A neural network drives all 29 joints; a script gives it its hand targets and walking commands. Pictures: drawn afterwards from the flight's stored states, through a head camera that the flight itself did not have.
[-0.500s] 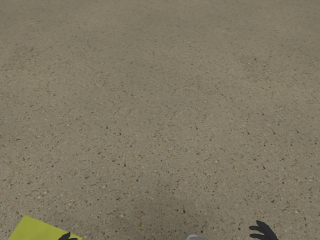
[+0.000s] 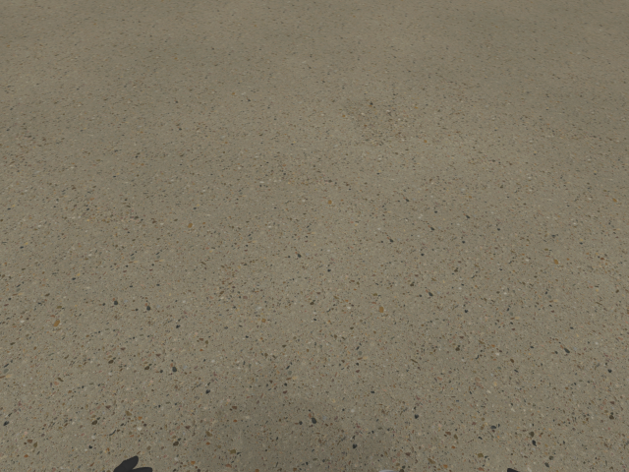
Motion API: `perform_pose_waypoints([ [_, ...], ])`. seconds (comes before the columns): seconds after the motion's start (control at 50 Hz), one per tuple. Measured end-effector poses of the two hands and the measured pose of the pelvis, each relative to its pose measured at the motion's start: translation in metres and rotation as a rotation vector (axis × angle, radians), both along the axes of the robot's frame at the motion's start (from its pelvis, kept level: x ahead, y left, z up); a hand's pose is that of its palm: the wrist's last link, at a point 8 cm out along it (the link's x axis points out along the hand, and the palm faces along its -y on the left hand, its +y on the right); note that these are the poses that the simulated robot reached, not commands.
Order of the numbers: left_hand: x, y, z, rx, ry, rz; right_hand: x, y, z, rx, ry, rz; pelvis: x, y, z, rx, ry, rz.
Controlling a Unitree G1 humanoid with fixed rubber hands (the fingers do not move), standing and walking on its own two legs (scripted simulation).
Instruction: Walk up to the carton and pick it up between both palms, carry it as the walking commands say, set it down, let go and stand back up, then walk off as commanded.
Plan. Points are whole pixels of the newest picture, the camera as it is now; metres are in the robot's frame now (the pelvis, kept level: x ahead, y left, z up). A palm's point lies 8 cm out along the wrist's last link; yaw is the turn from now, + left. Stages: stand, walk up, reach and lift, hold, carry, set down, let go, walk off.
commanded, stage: walk off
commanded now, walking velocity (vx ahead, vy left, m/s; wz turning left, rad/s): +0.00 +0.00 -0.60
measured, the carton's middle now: out of the picture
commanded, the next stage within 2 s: stand in 0.24 s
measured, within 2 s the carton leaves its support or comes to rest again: neither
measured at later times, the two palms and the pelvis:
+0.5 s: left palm out of the picture +0.15 +0.23 -0.14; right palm out of the picture +0.07 -0.30 -0.10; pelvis +0.01 -0.02 -0.01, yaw -11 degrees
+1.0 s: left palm (194, 449) +0.18 +0.18 -0.11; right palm out of the picture +0.03 -0.31 -0.12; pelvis +0.01 -0.05 -0.01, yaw -15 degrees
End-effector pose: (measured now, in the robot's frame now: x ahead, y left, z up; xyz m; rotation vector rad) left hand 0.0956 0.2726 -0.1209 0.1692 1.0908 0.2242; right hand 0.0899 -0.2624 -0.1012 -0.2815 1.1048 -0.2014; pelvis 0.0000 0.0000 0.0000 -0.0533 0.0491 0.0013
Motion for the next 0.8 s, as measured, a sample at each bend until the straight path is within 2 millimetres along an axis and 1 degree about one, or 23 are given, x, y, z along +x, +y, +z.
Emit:
perform_pose_waypoints([
  [0.06,0.02,-0.018,0.0,0.037,-0.016,-0.053,-0.01,-0.018,-0.018,0.041,0.0,-0.045,0.004,-0.018,-0.01,0.026,-0.012,-0.049],
  [0.1,0.032,-0.028,-0.007,0.068,-0.045,-0.079,-0.013,-0.033,-0.036,0.061,-0.004,-0.06,0.006,-0.032,-0.025,0.052,-0.028,-0.07],
  [0.14,0.034,-0.039,-0.005,0.072,-0.048,-0.095,-0.015,-0.042,-0.04,0.07,-0.004,-0.072,0.005,-0.038,-0.026,0.045,-0.045,-0.089],
  [0.2,0.037,-0.046,0.003,0.084,-0.041,-0.119,-0.013,-0.049,-0.037,0.075,-0.024,-0.09,0.003,-0.042,-0.021,0.065,-0.044,-0.112],
  [0.26,0.043,-0.051,0.005,0.085,-0.039,-0.143,-0.009,-0.053,-0.032,0.072,-0.049,-0.108,0.002,-0.044,-0.019,0.072,-0.042,-0.135],
  [0.34,0.044,-0.051,0.0,0.067,-0.037,-0.153,-0.005,-0.054,-0.026,0.048,-0.063,-0.116,0.001,-0.04,-0.018,0.063,-0.038,-0.146],
  [0.44,0.045,-0.044,-0.014,0.019,-0.034,-0.161,-0.007,-0.046,-0.014,-0.006,-0.066,-0.127,0.001,-0.026,-0.019,0.046,-0.037,-0.156],
  [0.48,0.05,-0.044,-0.017,-0.003,-0.03,-0.171,-0.012,-0.04,-0.007,-0.017,-0.074,-0.15,0.003,-0.019,-0.017,0.036,-0.039,-0.175],
  [0.52,0.06,-0.045,-0.011,-0.019,-0.038,-0.19,-0.021,-0.036,0.002,-0.025,-0.075,-0.178,0.007,-0.015,-0.01,0.007,-0.042,-0.192],
  [0.58,0.071,-0.047,-0.004,-0.038,-0.048,-0.208,-0.031,-0.032,0.014,-0.043,-0.068,-0.204,0.013,-0.012,0.0,-0.023,-0.045,-0.205],
  [0.64,0.077,-0.05,-0.002,-0.05,-0.038,-0.223,-0.035,-0.032,0.022,-0.056,-0.061,-0.219,0.016,-0.012,0.005,-0.039,-0.028,-0.221],
  [0.7,0.08,-0.057,-0.004,-0.054,-0.022,-0.239,-0.041,-0.035,0.022,-0.061,-0.057,-0.238,0.017,-0.015,0.006,-0.034,-0.018,-0.239],
  [0.8,0.086,-0.069,0.0,-0.032,-0.016,-0.271,-0.053,-0.042,0.01,-0.031,-0.046,-0.274,0.017,-0.023,0.004,-0.004,-0.012,-0.267],
])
